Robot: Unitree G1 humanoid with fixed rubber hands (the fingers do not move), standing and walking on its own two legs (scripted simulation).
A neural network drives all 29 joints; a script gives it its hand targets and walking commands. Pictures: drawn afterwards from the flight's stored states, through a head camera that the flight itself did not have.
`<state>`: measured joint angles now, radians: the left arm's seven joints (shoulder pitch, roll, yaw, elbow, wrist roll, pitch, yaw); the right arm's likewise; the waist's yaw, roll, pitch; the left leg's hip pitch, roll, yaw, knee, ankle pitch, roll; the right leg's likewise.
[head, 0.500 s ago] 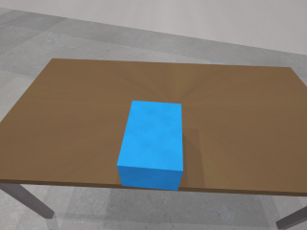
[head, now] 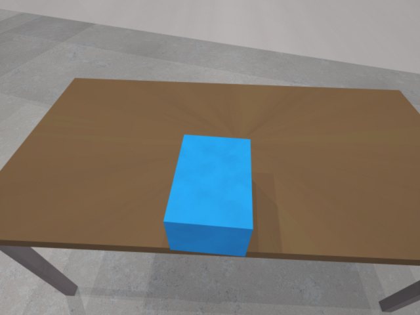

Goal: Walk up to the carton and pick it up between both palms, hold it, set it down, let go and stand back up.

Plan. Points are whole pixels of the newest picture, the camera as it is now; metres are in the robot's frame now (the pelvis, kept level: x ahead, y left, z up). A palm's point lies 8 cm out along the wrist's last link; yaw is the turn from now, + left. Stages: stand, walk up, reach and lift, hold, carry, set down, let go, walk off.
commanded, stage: stand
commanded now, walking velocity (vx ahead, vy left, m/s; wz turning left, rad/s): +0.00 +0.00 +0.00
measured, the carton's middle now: (212, 191) +0.44 +0.01 -0.07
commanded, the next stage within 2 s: none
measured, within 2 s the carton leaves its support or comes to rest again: neither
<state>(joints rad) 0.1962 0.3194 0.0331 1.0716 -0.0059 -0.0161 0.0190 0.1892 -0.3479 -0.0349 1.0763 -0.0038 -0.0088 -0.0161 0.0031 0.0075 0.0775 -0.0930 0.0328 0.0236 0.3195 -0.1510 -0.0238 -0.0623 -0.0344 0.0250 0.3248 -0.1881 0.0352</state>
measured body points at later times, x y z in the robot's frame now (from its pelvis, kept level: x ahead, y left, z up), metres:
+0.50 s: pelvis +0.01 +0.01 +0.00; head +0.02 +0.00 +0.45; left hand +0.07 +0.30 -0.13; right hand +0.06 -0.30 -0.14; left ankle +0.02 +0.13 -0.75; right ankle +0.00 -0.14 -0.75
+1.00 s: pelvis +0.03 +0.00 +0.00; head +0.03 -0.01 +0.45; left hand +0.08 +0.30 -0.13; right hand +0.09 -0.30 -0.14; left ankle +0.02 +0.13 -0.75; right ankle +0.00 -0.14 -0.75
